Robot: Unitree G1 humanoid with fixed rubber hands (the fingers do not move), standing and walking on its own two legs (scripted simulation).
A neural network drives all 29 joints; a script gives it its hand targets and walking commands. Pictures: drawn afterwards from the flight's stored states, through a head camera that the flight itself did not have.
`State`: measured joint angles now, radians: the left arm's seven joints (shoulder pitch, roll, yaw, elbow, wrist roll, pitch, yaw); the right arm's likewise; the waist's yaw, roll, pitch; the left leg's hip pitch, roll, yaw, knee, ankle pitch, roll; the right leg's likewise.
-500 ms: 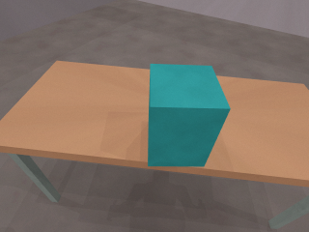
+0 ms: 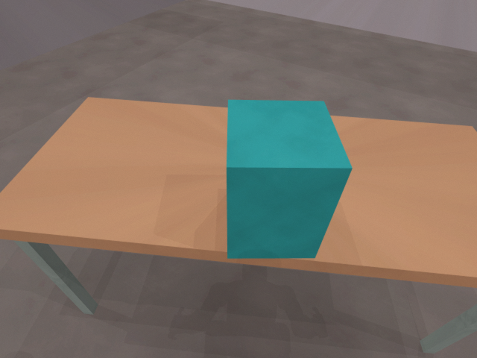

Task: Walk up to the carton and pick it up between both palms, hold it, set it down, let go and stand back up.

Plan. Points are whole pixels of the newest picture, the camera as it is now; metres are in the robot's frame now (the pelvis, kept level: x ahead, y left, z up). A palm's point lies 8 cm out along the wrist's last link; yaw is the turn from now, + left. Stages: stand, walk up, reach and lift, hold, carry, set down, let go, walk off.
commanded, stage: walk up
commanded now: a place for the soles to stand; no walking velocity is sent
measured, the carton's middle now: (273, 183) +0.47 -0.05 +0.03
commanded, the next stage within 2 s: reach and lift in 0.64 s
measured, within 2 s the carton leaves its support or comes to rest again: neither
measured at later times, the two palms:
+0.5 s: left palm out of the picture +0.09 +0.27 -0.12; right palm out of the picture +0.10 -0.30 -0.10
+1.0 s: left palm (114, 330) +0.20 +0.23 -0.08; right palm out of the picture +0.15 -0.30 -0.10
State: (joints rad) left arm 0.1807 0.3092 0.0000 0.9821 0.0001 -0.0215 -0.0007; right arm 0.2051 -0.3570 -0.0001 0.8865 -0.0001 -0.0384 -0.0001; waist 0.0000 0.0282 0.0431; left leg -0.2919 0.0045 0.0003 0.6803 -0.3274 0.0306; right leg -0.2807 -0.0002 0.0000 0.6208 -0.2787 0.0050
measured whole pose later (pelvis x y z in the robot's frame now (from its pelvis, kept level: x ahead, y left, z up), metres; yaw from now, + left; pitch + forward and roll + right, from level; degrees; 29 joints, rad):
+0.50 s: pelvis +0.01 -0.01 +0.00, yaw +0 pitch -3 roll -1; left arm 0.18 0.31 0.00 0.98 0.00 -0.02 0.00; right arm 0.21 -0.36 0.00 0.89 0.00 -0.04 0.00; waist 0.00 0.00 0.04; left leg -0.28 0.01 0.00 0.68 -0.34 0.02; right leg -0.28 0.00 0.00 0.64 -0.30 0.01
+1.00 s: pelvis +0.01 -0.03 -0.01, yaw +0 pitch -5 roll +1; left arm 0.07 0.31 0.00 0.44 0.00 0.40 0.02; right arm 0.11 -0.30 -0.04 0.86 -0.04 -0.18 0.03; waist 0.00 -0.02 0.13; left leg -0.29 0.01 0.00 0.78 -0.39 -0.02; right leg -0.32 0.00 0.00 0.80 -0.39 -0.01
